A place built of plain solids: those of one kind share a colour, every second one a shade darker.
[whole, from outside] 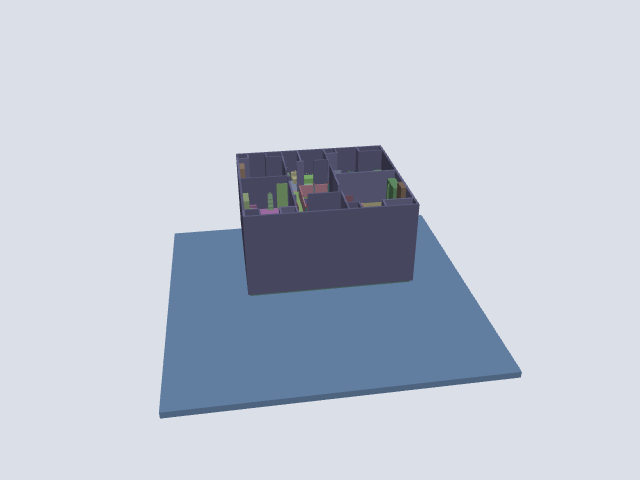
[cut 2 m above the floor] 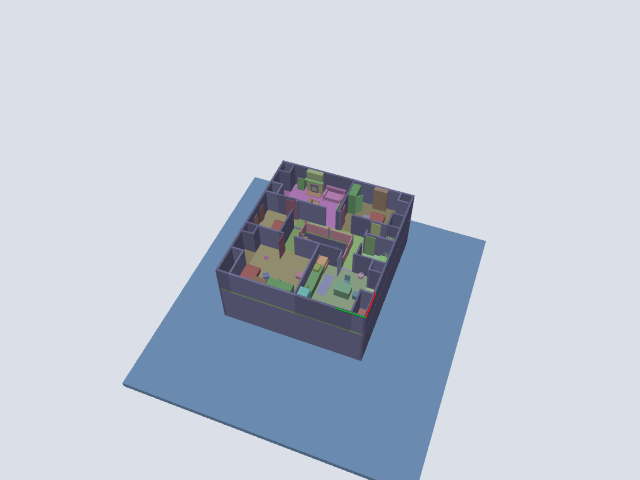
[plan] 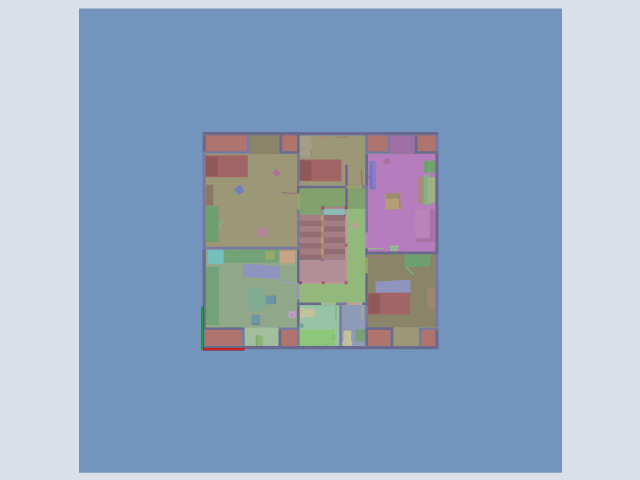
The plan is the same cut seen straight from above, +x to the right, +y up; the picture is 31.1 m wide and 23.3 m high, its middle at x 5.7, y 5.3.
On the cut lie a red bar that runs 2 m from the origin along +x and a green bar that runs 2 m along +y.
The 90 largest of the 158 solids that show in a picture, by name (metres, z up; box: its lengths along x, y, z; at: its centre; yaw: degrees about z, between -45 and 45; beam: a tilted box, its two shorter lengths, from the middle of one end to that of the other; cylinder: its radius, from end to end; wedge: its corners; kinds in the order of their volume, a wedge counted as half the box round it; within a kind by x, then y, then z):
{
 "under_1": {"box": [23.45, 22.54, 0.5], "at": [5.72, 5.27, -4.46]},
 "wall_1": {"box": [0.16, 0.77, 2.49], "at": [0.08, 0.55, 4.4]},
 "wall_2": {"box": [0.16, 3.78, 2.49], "at": [0.08, 2.95, 4.4]},
 "wall_3": {"box": [0.16, 10.22, 3.15], "at": [0.08, 5.27, 1.28]},
 "wall_4": {"box": [0.16, 4.51, 2.49], "at": [0.08, 7.22, 4.4]},
 "wall_5": {"box": [0.16, 0.77, 2.49], "at": [0.08, 9.99, 4.4]},
 "wall_6": {"box": [2.04, 0.13, 2.49], "at": [1.02, 0.99, 4.4]},
 "wall_7": {"box": [2.26, 0.13, 2.49], "at": [1.13, 9.54, 4.4]},
 "wall_8": {"box": [0.13, 0.77, 2.49], "at": [1.98, 0.55, 4.4]},
 "wall_9": {"box": [4.71, 0.13, 2.49], "at": [2.35, 4.91, 4.4]},
 "wall_10": {"box": [0.13, 0.77, 2.49], "at": [3.75, 0.55, 4.4]},
 "wall_11": {"box": [1.02, 0.13, 2.49], "at": [4.2, 0.99, 4.4]},
 "wall_12": {"box": [0.97, 0.13, 2.49], "at": [4.22, 9.54, 4.4]},
 "wall_13": {"box": [0.13, 0.77, 2.49], "at": [4.64, 0.55, 4.4]},
 "wall_14": {"box": [0.13, 1.08, 2.49], "at": [4.64, 1.6, 4.4]},
 "wall_15": {"box": [0.13, 1.63, 2.49], "at": [4.64, 4.03, 4.4]},
 "wall_16": {"box": [0.13, 1.81, 2.49], "at": [4.64, 5.88, 4.4]},
 "wall_17": {"box": [0.13, 1.54, 2.49], "at": [4.64, 8.71, 4.4]},
 "wall_18": {"box": [0.13, 0.77, 2.49], "at": [4.64, 9.99, 4.4]},
 "wall_19": {"box": [1.18, 0.13, 2.49], "at": [5.17, 2.21, 4.4]},
 "wall_20": {"box": [11.45, 0.16, 5.95], "at": [5.72, 0.08, 2.67]},
 "wall_21": {"box": [11.45, 0.16, 5.95], "at": [5.72, 10.46, 2.67]},
 "wall_22": {"box": [2.39, 0.13, 2.49], "at": [5.78, 7.88, 4.4]},
 "wall_23": {"box": [0.13, 1.98, 2.49], "at": [6.7, 1.15, 4.4]},
 "wall_24": {"box": [0.13, 5.69, 3.15], "at": [6.99, 6.12, 1.28]},
 "wall_25": {"box": [0.13, 0.77, 2.49], "at": [7.96, 0.55, 4.4]},
 "wall_26": {"box": [0.13, 1.08, 2.49], "at": [7.96, 1.6, 4.4]},
 "wall_27": {"box": [0.13, 1.41, 2.49], "at": [7.96, 2.98, 4.4]},
 "wall_28": {"box": [0.13, 2.14, 2.49], "at": [7.96, 6.74, 4.4]},
 "wall_29": {"box": [0.13, 1.54, 2.49], "at": [7.96, 8.71, 4.4]},
 "wall_30": {"box": [0.13, 0.77, 2.49], "at": [7.96, 9.99, 4.4]},
 "wall_31": {"box": [1.19, 0.13, 2.49], "at": [8.49, 9.54, 4.4]},
 "wall_32": {"box": [1.36, 0.13, 2.49], "at": [8.58, 0.99, 4.4]},
 "wall_33": {"box": [0.13, 0.77, 2.49], "at": [9.2, 0.55, 4.4]},
 "wall_34": {"box": [3.55, 0.13, 2.49], "at": [9.68, 4.67, 4.4]},
 "wall_35": {"box": [0.13, 0.77, 2.49], "at": [10.56, 0.55, 4.4]},
 "wall_36": {"box": [1.15, 0.13, 2.49], "at": [10.88, 9.54, 4.4]},
 "wall_37": {"box": [0.95, 0.13, 2.49], "at": [10.97, 0.99, 4.4]},
 "wall_38": {"box": [0.16, 0.77, 2.49], "at": [11.37, 0.55, 4.4]},
 "wall_39": {"box": [0.16, 3.55, 2.49], "at": [11.37, 2.83, 4.4]},
 "wall_40": {"box": [0.16, 10.22, 3.15], "at": [11.37, 5.27, 1.28]},
 "wall_41": {"box": [0.16, 4.74, 2.49], "at": [11.37, 7.11, 4.4]},
 "wall_42": {"box": [0.16, 0.77, 2.49], "at": [11.37, 9.99, 4.4]},
 "stair_1": {"box": [1.05, 2.18, 2.05], "at": [5.24, 5.43, 0.73]},
 "stair_2": {"box": [1.05, 1.91, 2.23], "at": [5.24, 5.56, 0.81]},
 "stair_3": {"box": [1.05, 1.64, 2.4], "at": [5.24, 5.7, 0.9]},
 "stair_4": {"box": [1.05, 1.37, 2.58], "at": [5.24, 5.84, 0.99]},
 "stair_5": {"box": [1.05, 1.09, 2.75], "at": [5.24, 5.97, 1.08]},
 "stair_6": {"box": [1.05, 0.82, 2.93], "at": [5.24, 6.11, 1.16]},
 "stair_7": {"box": [1.05, 0.55, 3.1], "at": [5.24, 6.25, 1.25]},
 "stair_8": {"box": [1.05, 0.27, 3.28], "at": [5.24, 6.38, 1.34]},
 "stair_9": {"box": [1.05, 0.27, 1.7], "at": [6.39, 4.47, 0.55]},
 "stair_10": {"box": [1.05, 0.55, 1.53], "at": [6.39, 4.61, 0.46]},
 "stair_11": {"box": [1.05, 0.82, 1.35], "at": [6.39, 4.74, 0.38]},
 "stair_12": {"box": [1.05, 1.09, 1.18], "at": [6.39, 4.88, 0.29]},
 "stair_13": {"box": [1.05, 1.37, 1.0], "at": [6.39, 5.02, 0.2]},
 "stair_14": {"box": [1.05, 1.64, 0.83], "at": [6.39, 5.15, 0.11]},
 "stair_15": {"box": [1.05, 1.91, 0.65], "at": [6.39, 5.29, 0.03]},
 "stair_16": {"box": [1.05, 2.18, 0.48], "at": [6.39, 5.43, -0.06]},
 "floor_shut_1": {"box": [11.13, 1.29, 0.5], "at": [5.72, 9.73, -0.25]},
 "upper_floor_bedroom_1": {"box": [4.42, 4.51, 0.16], "at": [2.37, 7.22, 3.07]},
 "upper_floor_bedroom_2": {"box": [3.19, 2.44, 0.16], "at": [6.3, 9.16, 3.07]},
 "upper_floor_bedroom_3": {"box": [3.26, 3.55, 0.16], "at": [9.66, 2.83, 3.07]},
 "stair_landing_1": {"box": [2.21, 1.07, 1.88], "at": [5.81, 3.8, 0.64]},
 "wardrobe_1": {"box": [0.6, 1.75, 2.0], "at": [0.47, 6.07, 4.15]},
 "wardrobe_2": {"box": [1.26, 0.6, 2.0], "at": [10.42, 4.3, 4.15]},
 "floor_lobby_1": {"box": [2.21, 2.44, 0.5], "at": [5.82, 7.74, -0.25]},
 "upper_floor_kitchen_1": {"box": [4.42, 3.78, 0.16], "at": [2.37, 2.95, 3.07]},
 "child_bed_1": {"box": [2.06, 1.06, 0.4], "at": [1.17, 8.88, 3.53]},
 "child_bed_2": {"box": [2.06, 1.06, 0.4], "at": [5.72, 8.68, 3.53]},
 "child_bed_3": {"box": [2.06, 1.06, 0.4], "at": [9.04, 2.21, 3.53]},
 "upper_floor_living_1": {"box": [3.26, 4.74, 0.16], "at": [9.66, 7.11, 3.07]},
 "fixture_breast_bedroom_1": {"box": [0.36, 1.01, 2.54], "at": [0.34, 7.48, 4.38]},
 "fixture_breast_bedroom_2": {"box": [0.38, 1.04, 2.54], "at": [11.1, 2.46, 4.38]},
 "upper_floor_landing_1": {"box": [3.19, 1.0, 0.16], "at": [6.3, 2.77, 3.07]},
 "upper_floor_landing_2": {"box": [3.19, 0.99, 0.16], "at": [6.3, 7.32, 3.07]},
 "upper_floor_landing_3": {"box": [0.98, 3.55, 0.16], "at": [7.41, 5.04, 3.07]},
 "counter_run_1": {"box": [2.71, 0.61, 0.78], "at": [2.38, 4.53, 3.64]},
 "fixture_breast_living_1": {"box": [0.38, 1.28, 2.54], "at": [11.1, 7.72, 4.38]},
 "wall_band_1": {"box": [0.16, 10.22, 0.31], "at": [0.08, 5.27, 3.0]},
 "wall_band_2": {"box": [11.45, 0.16, 0.31], "at": [5.72, 0.08, 3.0]},
 "fridge_1": {"box": [0.75, 0.7, 1.72], "at": [0.64, 4.48, 4.01]},
 "upper_floor_bath_1": {"box": [1.92, 1.98, 0.16], "at": [5.67, 1.15, 3.07]},
 "kitchen_table_1": {"box": [0.71, 1.06, 0.72], "at": [2.61, 2.41, 3.52], "yaw": -1.6},
 "bathtub_1": {"box": [1.7, 0.76, 0.41], "at": [5.58, 0.55, 3.36]},
 "sofa_1": {"box": [0.93, 1.6, 0.34], "at": [10.78, 6.01, 3.44]},
 "chest_drawers_1": {"box": [0.5, 1.04, 0.95], "at": [4.97, 9.84, 3.63]},
 "range_cooker_1": {"box": [0.76, 0.65, 0.94], "at": [4.11, 4.5, 3.62]},
 "upper_floor_wc_1": {"box": [1.14, 1.98, 0.16], "at": [7.33, 1.15, 3.07]},
 "stair_guard_1": {"box": [0.08, 3.55, 0.95], "at": [6.96, 5.04, 3.63]}
}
